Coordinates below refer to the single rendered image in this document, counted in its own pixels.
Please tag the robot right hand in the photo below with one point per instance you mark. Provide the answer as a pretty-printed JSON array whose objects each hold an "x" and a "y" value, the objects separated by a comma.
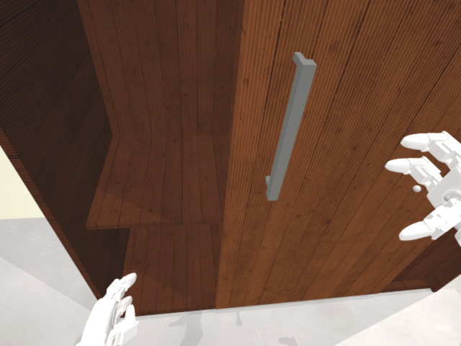
[{"x": 447, "y": 214}]

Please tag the robot left hand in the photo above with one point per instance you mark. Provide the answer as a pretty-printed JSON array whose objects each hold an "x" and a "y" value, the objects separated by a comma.
[{"x": 107, "y": 312}]

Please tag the wardrobe door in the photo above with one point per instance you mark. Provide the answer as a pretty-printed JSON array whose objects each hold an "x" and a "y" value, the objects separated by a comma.
[
  {"x": 386, "y": 69},
  {"x": 439, "y": 254}
]

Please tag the handle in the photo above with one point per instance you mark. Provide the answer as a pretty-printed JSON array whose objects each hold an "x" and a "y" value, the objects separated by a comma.
[{"x": 298, "y": 97}]

